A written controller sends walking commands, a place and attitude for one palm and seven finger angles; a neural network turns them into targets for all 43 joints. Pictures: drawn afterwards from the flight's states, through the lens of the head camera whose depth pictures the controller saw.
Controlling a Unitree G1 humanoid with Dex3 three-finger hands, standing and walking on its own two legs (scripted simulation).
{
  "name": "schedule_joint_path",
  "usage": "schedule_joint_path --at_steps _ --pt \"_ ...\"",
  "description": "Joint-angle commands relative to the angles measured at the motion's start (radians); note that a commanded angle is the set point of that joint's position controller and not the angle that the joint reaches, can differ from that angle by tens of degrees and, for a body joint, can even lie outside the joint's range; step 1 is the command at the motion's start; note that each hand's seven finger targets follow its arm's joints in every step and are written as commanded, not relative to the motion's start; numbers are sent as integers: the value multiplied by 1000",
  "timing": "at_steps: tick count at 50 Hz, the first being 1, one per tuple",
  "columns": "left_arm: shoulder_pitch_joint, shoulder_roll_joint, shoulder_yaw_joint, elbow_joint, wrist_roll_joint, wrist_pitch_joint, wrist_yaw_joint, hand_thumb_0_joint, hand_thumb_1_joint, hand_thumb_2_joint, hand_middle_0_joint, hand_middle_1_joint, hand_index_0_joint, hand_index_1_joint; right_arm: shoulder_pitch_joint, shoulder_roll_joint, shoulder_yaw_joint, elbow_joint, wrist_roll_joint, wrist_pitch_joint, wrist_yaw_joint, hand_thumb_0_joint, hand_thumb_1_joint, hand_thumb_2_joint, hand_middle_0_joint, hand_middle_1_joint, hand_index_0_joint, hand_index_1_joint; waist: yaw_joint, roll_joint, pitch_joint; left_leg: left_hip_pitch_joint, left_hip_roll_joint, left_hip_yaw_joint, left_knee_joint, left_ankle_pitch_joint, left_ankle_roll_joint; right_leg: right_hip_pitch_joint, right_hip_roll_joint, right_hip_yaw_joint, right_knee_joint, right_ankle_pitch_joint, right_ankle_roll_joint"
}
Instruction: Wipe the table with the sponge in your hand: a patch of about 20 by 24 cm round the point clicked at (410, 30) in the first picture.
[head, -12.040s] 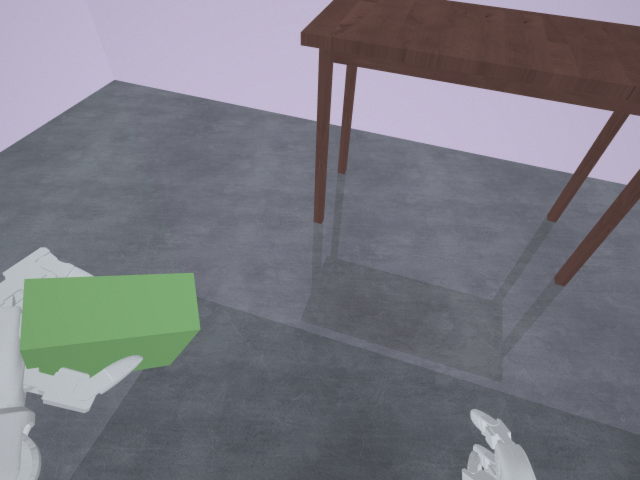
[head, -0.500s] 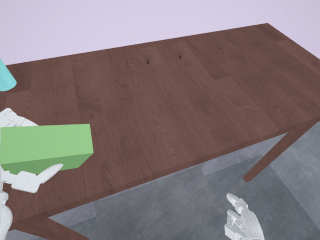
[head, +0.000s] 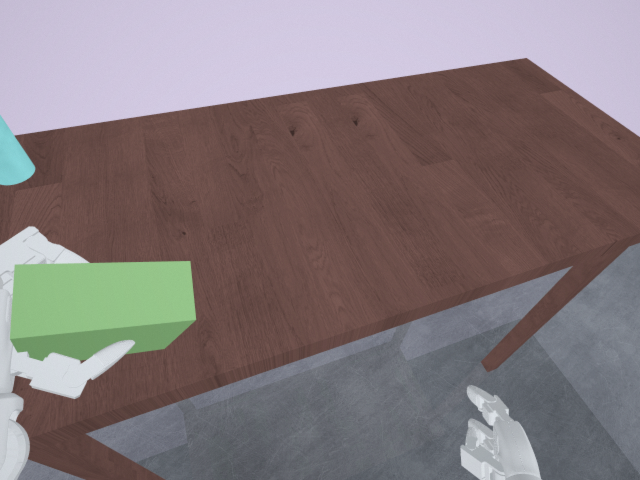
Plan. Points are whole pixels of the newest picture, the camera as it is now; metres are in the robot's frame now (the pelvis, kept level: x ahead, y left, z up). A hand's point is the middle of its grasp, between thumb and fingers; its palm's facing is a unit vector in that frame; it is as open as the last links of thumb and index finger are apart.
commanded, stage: look again from close up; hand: left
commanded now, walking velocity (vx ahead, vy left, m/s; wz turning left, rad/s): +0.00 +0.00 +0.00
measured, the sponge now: (131, 313) +0.24 +0.21 +0.13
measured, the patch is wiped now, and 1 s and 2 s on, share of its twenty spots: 0.00 0.00 0.00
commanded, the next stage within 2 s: shuffle to correct the standing spot in 0.06 s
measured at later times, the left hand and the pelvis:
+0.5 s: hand (99, 313) +0.22 +0.23 +0.16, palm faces +0.38 -0.84 -0.39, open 9.6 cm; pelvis +0.00 -0.02 +0.00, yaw +0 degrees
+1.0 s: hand (154, 325) +0.21 +0.17 +0.16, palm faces +0.33 -0.85 -0.42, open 9.6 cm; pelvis -0.01 -0.07 -0.01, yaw +0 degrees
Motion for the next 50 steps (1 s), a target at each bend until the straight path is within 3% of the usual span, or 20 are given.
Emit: schedule_joint_path --at_steps 1,4,8,9,13,14,18,19,23,24,28,29,33,34,38,39,43,44,45,50 --pt "-71 166 91 -186 -6 -63 17 0 100 1300 -1200 -1600 -1200 -1600 -84 -123 -52 -160 5 -59 -15 0 -900 -900 200 300 200 300 -5 67 -159 51 78 -76 -114 79 -15 22 -39 19 -49 149 -51" --pt "-47 152 81 -167 -3 -64 18 0 100 1300 -1200 -1600 -1200 -1600 -88 -118 -48 -157 4 -58 -17 0 -900 -900 200 300 200 300 -3 60 -151 41 78 -78 -124 32 -11 17 -37 17 -59 111 -51" --pt "-41 193 120 -176 -1 -66 22 0 100 1300 -1200 -1600 -1200 -1600 -97 -120 -52 -154 9 -65 -19 0 -900 -900 200 300 200 300 -3 57 -138 42 77 -81 -130 7 -13 3 -41 31 -70 89 -53" --pt "-44 144 74 -164 -7 -67 15 0 100 1300 -1200 -1600 -1200 -1600 -82 -116 -48 -151 5 -63 -17 0 -900 -900 200 300 200 300 -7 43 -137 43 81 -88 -143 -9 -14 0 -32 19 -71 71 -51" --pt "-72 193 119 -171 -4 -65 17 0 100 1300 -1200 -1600 -1200 -1600 -96 -115 -49 -152 9 -67 -19 0 -900 -900 200 300 200 300 -5 92 -124 52 117 -128 -216 -51 -24 -9 0 6 -42 32 -39" --pt "-81 147 76 -170 -8 -66 10 0 100 1300 -1200 -1600 -1200 -1600 -81 -114 -49 -152 5 -63 -17 0 -900 -900 200 300 200 300 -8 106 -123 45 126 -141 -228 -66 -21 -8 9 -3 -34 30 -37" --pt "-98 185 104 -188 -4 -60 11 0 100 1300 -1200 -1600 -1200 -1600 -92 -109 -52 -163 12 -67 -9 0 -900 -900 200 300 200 300 -4 111 -128 60 144 -135 -222 -58 -19 -8 8 -1 -33 33 -34" --pt "-91 139 65 -177 -10 -59 4 0 100 1300 -1200 -1600 -1200 -1600 -72 -110 -53 -161 7 -64 -6 0 -900 -900 200 300 200 300 -8 110 -132 56 145 -136 -218 -63 -16 -8 12 -6 -37 35 -35" --pt "-75 188 107 -198 -9 -50 8 0 100 1300 -1200 -1600 -1200 -1600 -78 -106 -57 -169 12 -64 4 0 -900 -900 200 300 200 300 -6 97 -153 83 141 -107 -166 20 -17 -8 1 5 -51 74 -39" --pt "-67 145 69 -179 -17 -46 1 0 100 1300 -1200 -1600 -1200 -1600 -67 -105 -56 -170 7 -58 6 0 -900 -900 200 300 200 300 -7 73 -146 74 138 -95 -144 29 -14 -11 -3 6 -64 84 -39" --pt "-46 204 129 -216 -24 -36 4 0 100 1300 -1200 -1600 -1200 -1600 -72 -106 -66 -172 11 -52 5 0 -900 -900 200 300 200 300 -8 60 -188 116 132 -63 -61 189 -17 -18 -26 30 -48 188 -49" --pt "-37 162 95 -212 -32 -34 -3 0 100 1300 -1200 -1600 -1200 -1600 -54 -108 -66 -170 7 -45 6 0 -900 -900 200 300 200 300 -11 54 -196 114 134 -60 -44 228 -16 -10 -24 18 -41 206 -49" --pt "-1 211 142 -226 -38 -22 -5 0 100 1300 -1200 -1600 -1200 -1600 -67 -107 -73 -176 12 -37 0 0 -900 -900 200 300 200 300 -10 54 -204 125 140 -47 12 315 -16 -21 -46 40 -22 287 -56" --pt "10 172 110 -217 -46 -20 -11 0 100 1300 -1200 -1600 -1200 -1600 -53 -108 -72 -175 8 -29 0 0 -900 -900 200 300 200 300 -13 47 -203 117 138 -38 30 313 -13 -21 -48 35 -24 296 -57" --pt "17 203 138 -235 -55 -12 -7 0 100 1300 -1200 -1600 -1200 -1600 -66 -106 -79 -178 16 -27 -8 0 -900 -900 200 300 200 300 -19 11 -197 99 115 -21 81 264 -24 -41 -88 76 -14 359 -81" --pt "22 178 117 -225 -59 -14 -10 0 100 1300 -1200 -1600 -1200 -1600 -53 -110 -78 -173 11 -23 -7 0 -900 -900 200 300 200 300 -22 11 -191 95 114 -15 85 245 -20 -50 -86 72 -17 338 -80" --pt "24 232 162 -265 -58 -16 -2 0 100 1300 -1200 -1600 -1200 -1600 -75 -111 -81 -177 14 -27 -17 0 -900 -900 200 300 200 300 -17 32 -178 105 126 -30 62 237 -16 -84 -83 72 -2 287 -72" --pt "24 189 126 -265 -63 -20 -6 0 100 1300 -1200 -1600 -1200 -1600 -59 -112 -78 -175 9 -23 -15 0 -900 -900 200 300 200 300 -20 45 -180 93 130 -38 51 242 -11 -70 -73 52 2 263 -69" --pt "11 219 147 -284 -62 -21 -5 0 100 1300 -1200 -1600 -1200 -1600 -65 -116 -85 -187 11 -27 -17 0 -900 -900 200 300 200 300 -15 52 -166 81 138 -49 41 232 -14 -76 -67 56 4 246 -63" --pt "19 220 149 -272 -64 -21 -4 0 100 1300 -1200 -1600 -1200 -1600 -56 -115 -85 -184 10 -30 -20 0 -900 -900 200 300 200 300 -18 36 -139 33 131 -53 32 70 -14 -90 -68 74 -26 135 -68"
